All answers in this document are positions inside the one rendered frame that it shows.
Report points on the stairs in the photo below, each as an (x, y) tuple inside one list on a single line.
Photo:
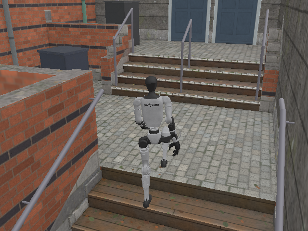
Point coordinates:
[(116, 204), (193, 89)]

